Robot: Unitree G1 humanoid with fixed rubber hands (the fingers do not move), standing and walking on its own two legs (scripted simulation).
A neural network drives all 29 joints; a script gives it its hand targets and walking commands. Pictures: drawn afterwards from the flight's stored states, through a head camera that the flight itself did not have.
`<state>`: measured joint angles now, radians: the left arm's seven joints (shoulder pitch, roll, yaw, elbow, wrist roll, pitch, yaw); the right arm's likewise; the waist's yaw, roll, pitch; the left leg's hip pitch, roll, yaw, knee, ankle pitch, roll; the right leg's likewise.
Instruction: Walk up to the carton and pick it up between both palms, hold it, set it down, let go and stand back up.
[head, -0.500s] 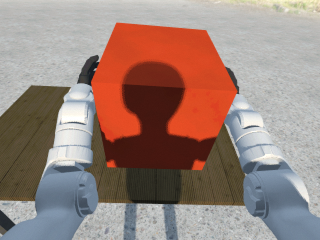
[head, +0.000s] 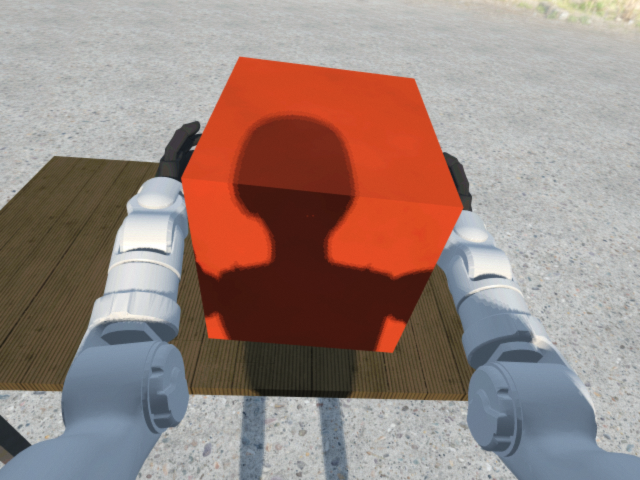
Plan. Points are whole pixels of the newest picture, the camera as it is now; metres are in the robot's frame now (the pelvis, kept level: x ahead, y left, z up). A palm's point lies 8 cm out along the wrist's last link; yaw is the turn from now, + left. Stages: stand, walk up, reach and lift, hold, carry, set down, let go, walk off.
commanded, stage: set down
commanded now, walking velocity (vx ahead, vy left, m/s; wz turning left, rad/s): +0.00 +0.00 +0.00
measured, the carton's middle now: (315, 203) +0.46 -0.02 +0.15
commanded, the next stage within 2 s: none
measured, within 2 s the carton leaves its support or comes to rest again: rests again in 2.00 s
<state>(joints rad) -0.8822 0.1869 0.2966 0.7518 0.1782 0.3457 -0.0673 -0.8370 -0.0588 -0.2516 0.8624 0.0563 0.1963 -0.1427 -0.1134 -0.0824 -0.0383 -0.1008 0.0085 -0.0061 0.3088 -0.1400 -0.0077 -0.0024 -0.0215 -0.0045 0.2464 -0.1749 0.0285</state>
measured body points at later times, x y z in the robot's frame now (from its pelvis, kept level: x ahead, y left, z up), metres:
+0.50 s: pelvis +0.02 -0.01 +0.00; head -0.01 +0.02 +0.45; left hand +0.46 +0.15 +0.17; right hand +0.41 -0.20 +0.15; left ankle +0.02 +0.12 -0.75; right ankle -0.02 -0.14 -0.75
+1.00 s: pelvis +0.01 +0.00 +0.00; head +0.01 +0.03 +0.45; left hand +0.47 +0.15 +0.14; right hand +0.40 -0.20 +0.12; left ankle +0.02 +0.12 -0.75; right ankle -0.02 -0.14 -0.75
